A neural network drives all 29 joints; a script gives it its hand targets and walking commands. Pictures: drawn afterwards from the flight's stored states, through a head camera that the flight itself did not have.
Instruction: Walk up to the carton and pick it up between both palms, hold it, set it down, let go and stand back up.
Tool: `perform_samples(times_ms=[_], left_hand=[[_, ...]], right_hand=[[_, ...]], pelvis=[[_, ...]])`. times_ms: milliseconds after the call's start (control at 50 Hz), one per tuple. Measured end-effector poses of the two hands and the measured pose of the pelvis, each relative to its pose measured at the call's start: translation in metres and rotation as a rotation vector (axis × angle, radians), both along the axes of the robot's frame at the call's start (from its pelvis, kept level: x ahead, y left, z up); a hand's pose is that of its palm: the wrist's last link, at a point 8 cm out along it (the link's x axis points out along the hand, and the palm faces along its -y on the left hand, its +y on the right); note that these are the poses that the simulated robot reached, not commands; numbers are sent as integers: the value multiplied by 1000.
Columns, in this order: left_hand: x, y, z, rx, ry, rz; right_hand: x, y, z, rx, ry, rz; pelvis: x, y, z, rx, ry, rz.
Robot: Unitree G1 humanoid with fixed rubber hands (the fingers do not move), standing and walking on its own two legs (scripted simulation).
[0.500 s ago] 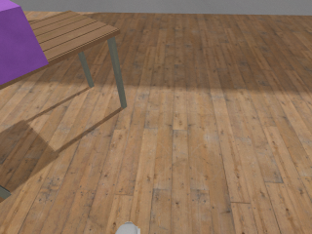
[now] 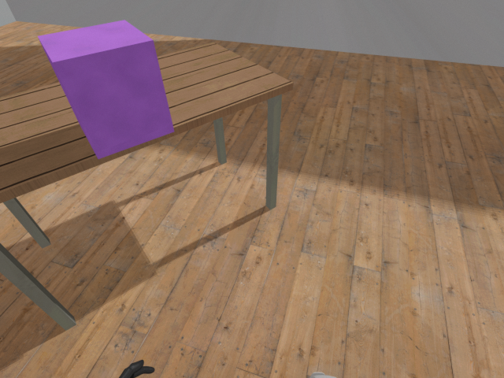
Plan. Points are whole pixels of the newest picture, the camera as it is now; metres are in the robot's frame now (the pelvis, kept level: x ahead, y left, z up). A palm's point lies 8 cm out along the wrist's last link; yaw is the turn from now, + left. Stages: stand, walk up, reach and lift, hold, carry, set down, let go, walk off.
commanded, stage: walk up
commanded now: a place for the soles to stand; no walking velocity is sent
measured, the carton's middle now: (111, 88) +0.87 +0.41 +0.09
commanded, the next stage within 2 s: none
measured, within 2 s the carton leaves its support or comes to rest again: neither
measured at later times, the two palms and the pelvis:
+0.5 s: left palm out of the picture +0.07 +0.24 -0.10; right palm (339, 274) +0.37 -0.17 -0.12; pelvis +0.20 +0.02 +0.00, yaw +18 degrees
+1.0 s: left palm (78, 308) +0.31 +0.37 -0.11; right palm (306, 244) +0.45 -0.11 -0.12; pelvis +0.35 +0.12 +0.00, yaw +23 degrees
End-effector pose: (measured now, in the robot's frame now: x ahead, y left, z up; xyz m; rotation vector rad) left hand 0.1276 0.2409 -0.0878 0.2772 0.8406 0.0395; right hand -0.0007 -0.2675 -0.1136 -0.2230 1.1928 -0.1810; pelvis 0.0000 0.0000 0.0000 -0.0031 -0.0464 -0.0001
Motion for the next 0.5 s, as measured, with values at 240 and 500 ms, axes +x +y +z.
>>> perform_samples(times_ms=[240,500], left_hand=[[-31,1,-6,87,158,318],[-62,-1,-12,8,441,530]], right_hand=[[192,-8,-18,51,-63,261],[375,101,-9,146,-118,505]], pelvis=[[100,-22,-6,30,-5,142],[199,19,2,27,15,312]])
